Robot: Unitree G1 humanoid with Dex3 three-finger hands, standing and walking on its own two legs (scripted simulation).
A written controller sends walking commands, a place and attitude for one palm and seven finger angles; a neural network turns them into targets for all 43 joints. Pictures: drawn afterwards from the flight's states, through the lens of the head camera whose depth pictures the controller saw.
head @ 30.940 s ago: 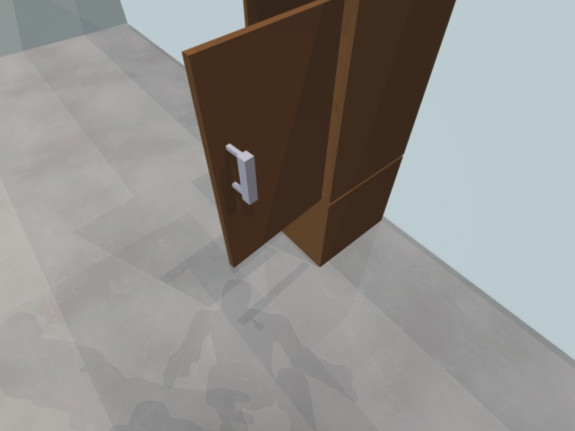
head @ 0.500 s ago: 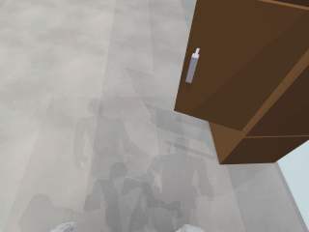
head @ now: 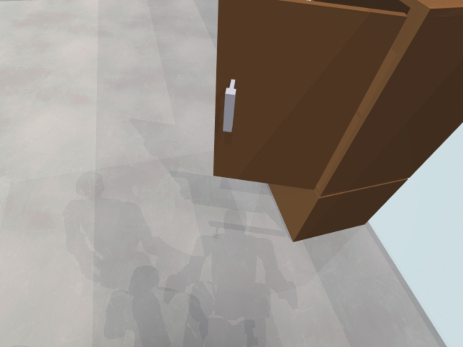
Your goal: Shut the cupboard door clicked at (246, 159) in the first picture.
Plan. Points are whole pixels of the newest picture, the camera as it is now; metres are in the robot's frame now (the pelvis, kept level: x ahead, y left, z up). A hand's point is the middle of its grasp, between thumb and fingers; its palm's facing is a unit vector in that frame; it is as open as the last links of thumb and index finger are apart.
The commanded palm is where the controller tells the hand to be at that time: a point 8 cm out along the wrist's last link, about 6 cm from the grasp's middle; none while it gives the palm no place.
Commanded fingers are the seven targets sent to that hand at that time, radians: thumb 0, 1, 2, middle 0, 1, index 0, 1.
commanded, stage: take the last steps up to it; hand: left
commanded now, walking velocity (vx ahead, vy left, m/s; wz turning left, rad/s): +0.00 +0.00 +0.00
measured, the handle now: (230, 105) +0.66 +0.04 +0.01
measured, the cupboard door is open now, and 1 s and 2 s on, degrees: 67 67 67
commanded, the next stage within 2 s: come to a stop and stand still in 0.66 s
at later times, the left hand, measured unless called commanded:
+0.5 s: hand out of the picture +0.10 +0.13 -0.16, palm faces -0.06 -0.98 -0.19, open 7.3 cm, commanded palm none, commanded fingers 0.00 0.90 0.90 -0.20 -0.30 -0.20 -0.30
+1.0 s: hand (209, 266) +0.30 +0.06 -0.16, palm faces -0.10 -0.97 -0.23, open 7.3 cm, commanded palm none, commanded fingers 0.00 0.90 0.90 -0.20 -0.30 -0.20 -0.30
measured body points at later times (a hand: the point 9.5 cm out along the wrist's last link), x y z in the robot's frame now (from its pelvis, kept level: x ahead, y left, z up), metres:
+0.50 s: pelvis +0.08 -0.05 +0.01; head +0.10 -0.06 +0.46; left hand +0.10 +0.18 -0.15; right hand +0.09 -0.31 -0.14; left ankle +0.12 +0.07 -0.69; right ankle -0.02 -0.13 -0.73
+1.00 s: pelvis +0.21 -0.11 +0.00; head +0.23 -0.14 +0.45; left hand +0.31 +0.11 -0.14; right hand +0.18 -0.34 -0.16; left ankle +0.18 +0.03 -0.72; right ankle +0.21 -0.22 -0.73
